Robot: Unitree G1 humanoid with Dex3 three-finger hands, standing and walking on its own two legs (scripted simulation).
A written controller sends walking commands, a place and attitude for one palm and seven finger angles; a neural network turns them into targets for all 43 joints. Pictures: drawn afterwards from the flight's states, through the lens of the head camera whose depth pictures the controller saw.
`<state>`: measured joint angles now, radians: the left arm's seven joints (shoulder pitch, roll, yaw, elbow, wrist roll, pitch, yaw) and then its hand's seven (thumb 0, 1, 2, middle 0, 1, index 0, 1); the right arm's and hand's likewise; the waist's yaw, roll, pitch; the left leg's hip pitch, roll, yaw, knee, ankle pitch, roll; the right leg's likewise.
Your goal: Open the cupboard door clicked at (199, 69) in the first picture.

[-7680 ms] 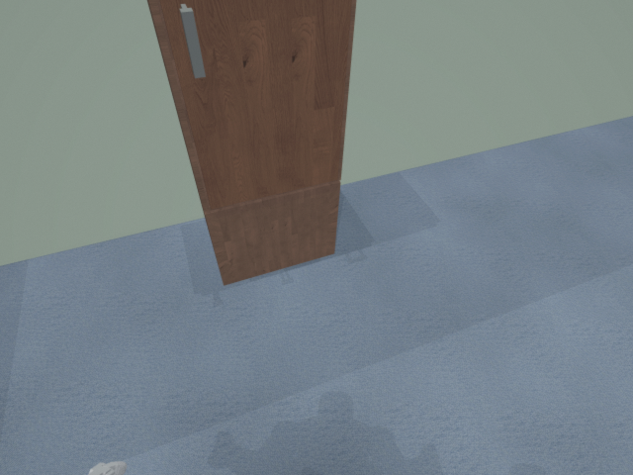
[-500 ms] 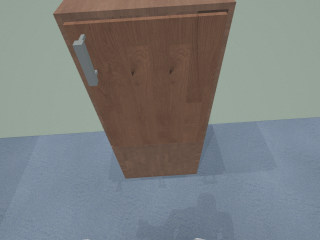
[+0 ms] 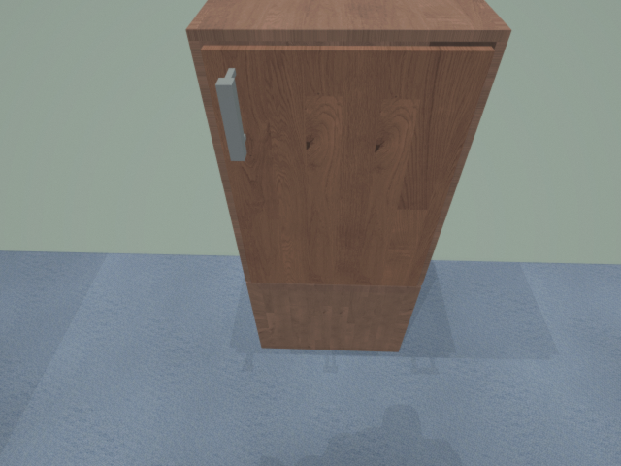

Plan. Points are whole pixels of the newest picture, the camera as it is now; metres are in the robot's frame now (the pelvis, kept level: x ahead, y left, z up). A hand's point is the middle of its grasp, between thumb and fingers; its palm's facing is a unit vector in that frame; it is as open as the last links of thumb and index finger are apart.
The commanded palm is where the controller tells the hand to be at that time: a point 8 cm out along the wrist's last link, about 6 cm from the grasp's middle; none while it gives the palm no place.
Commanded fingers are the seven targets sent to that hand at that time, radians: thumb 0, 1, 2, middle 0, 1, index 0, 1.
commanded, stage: come to a stop and stand still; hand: left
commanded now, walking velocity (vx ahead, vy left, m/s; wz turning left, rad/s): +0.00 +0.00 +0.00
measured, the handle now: (235, 115) +0.59 +0.16 +0.17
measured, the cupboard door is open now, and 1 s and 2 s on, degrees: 0 0 0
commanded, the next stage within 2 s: look again from close up in 0.76 s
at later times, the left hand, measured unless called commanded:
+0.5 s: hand out of the picture -0.04 +0.24 -0.17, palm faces +0.04 -0.98 -0.17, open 7.4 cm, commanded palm none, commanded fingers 0.00 0.90 0.90 -0.20 -0.30 -0.20 -0.30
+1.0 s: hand out of the picture -0.08 +0.22 -0.16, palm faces +0.05 -0.98 -0.17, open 7.4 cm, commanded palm none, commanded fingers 0.00 0.90 0.90 -0.20 -0.30 -0.20 -0.30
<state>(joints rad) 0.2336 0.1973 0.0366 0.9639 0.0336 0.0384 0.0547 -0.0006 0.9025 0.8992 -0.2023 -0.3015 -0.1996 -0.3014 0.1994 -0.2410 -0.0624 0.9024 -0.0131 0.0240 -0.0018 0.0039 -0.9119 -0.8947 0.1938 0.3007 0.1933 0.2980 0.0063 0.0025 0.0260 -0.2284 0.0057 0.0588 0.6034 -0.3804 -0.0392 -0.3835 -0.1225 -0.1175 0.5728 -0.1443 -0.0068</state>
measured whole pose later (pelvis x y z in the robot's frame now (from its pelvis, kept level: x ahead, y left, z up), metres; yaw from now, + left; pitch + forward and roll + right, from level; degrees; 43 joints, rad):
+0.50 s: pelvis -0.06 +0.07 +0.01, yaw +0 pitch -2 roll +0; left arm 0.33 0.15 0.03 0.98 0.03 0.03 0.02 0.01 0.91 0.90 -0.20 -0.30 -0.20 -0.30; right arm 0.36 -0.17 -0.02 0.99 -0.02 0.02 -0.02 0.01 -0.92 -0.89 0.20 0.30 0.20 0.30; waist 0.00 -0.02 0.00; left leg -0.26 -0.05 0.06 0.50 -0.21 0.07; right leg -0.32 -0.02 0.00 0.56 -0.25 -0.03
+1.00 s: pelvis -0.07 +0.06 +0.01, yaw +0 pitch -1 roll +0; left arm 0.36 0.13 0.01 1.06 0.02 0.01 0.02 0.00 0.90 0.90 -0.20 -0.30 -0.19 -0.30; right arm 0.31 -0.16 -0.01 1.05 -0.02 0.00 -0.02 0.01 -0.91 -0.89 0.20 0.30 0.20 0.30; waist 0.00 0.00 -0.02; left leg -0.25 -0.05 0.05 0.45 -0.18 0.06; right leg -0.28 -0.01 0.00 0.47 -0.17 0.00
